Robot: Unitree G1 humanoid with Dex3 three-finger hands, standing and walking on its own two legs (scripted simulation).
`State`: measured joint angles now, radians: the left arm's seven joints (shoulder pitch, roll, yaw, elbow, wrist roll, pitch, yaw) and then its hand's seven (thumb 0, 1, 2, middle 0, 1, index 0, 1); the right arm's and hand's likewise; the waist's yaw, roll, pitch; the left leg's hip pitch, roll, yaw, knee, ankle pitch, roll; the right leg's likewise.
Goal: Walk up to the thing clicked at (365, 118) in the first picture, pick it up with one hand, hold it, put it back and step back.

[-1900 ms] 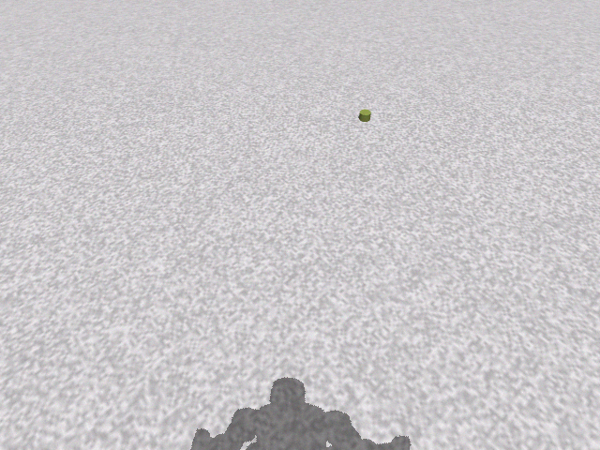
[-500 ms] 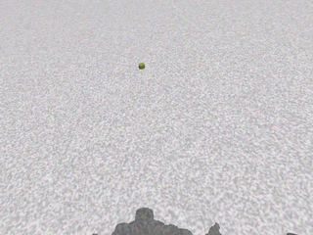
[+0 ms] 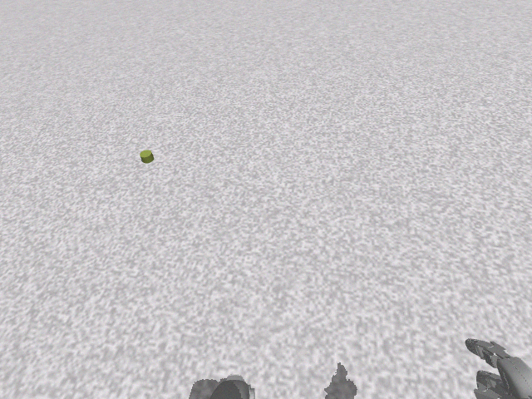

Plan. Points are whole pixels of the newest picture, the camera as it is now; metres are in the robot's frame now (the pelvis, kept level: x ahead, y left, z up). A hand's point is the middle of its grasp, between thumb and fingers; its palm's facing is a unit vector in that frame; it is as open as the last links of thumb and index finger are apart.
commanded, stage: walk up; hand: left
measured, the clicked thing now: (147, 156) +1.50 +0.88 -0.72
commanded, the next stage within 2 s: none
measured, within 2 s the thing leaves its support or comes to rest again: neither
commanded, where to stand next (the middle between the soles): +1.08 +1.07 m, yaw -58 degrees
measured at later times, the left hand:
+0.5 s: hand (118, 236) +0.46 +0.39 -0.09, palm faces -0.28 -0.78 -0.55, open 7.4 cm
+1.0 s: hand (102, 183) +0.67 +0.54 -0.13, palm faces -0.43 -0.71 -0.56, open 7.4 cm
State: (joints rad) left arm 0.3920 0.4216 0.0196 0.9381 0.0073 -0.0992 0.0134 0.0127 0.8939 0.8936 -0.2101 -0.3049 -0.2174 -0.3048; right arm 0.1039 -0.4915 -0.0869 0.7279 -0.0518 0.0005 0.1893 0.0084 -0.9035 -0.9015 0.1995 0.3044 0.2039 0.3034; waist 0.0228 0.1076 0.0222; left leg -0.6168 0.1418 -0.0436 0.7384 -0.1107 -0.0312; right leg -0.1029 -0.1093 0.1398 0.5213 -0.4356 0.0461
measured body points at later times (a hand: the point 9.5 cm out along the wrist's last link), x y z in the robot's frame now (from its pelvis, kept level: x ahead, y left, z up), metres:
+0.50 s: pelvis +0.24 +0.13 +0.01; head +0.25 +0.09 +0.45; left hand +0.47 +0.43 -0.05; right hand +0.16 -0.19 -0.12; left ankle +0.16 +0.18 -0.70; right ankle +0.29 +0.02 -0.72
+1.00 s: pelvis +0.48 +0.27 +0.00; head +0.52 +0.25 +0.45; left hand +0.69 +0.58 -0.10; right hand +0.43 -0.06 -0.10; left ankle +0.56 +0.38 -0.71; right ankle +0.43 +0.15 -0.65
